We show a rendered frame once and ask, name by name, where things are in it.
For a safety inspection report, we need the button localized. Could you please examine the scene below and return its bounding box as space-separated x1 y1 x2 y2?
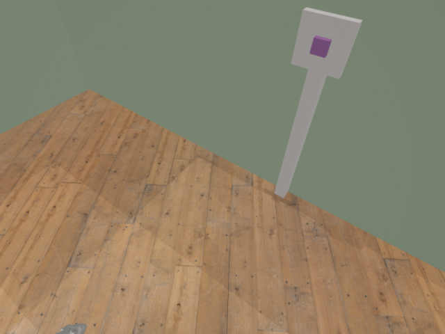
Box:
310 35 332 58

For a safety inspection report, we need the panel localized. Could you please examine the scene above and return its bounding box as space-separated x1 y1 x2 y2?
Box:
274 8 362 198

